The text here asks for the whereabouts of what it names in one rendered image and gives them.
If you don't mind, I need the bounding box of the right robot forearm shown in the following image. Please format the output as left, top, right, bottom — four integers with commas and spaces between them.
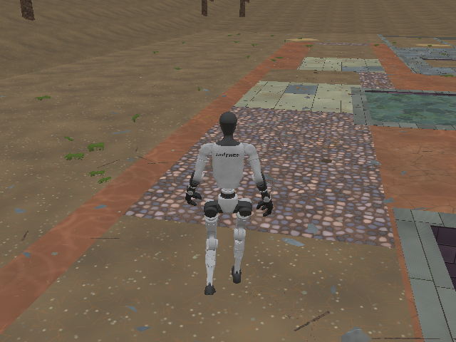
256, 172, 271, 202

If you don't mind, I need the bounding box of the left robot foot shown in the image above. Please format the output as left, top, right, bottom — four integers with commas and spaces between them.
204, 284, 216, 295

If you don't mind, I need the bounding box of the robot right upper arm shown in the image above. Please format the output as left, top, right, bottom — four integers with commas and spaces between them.
243, 143, 263, 183

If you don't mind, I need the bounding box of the robot right hand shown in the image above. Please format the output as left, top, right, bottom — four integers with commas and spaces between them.
256, 200, 273, 217

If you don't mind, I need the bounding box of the left robot forearm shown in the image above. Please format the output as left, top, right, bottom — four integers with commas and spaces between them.
187, 171, 200, 195

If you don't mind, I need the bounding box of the robot left hand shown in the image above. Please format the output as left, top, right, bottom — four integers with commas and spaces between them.
185, 192, 202, 206

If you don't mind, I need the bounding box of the robot right thigh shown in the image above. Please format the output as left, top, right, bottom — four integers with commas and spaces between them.
234, 198, 252, 242

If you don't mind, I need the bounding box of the robot left upper arm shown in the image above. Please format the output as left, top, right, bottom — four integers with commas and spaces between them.
193, 143, 214, 182

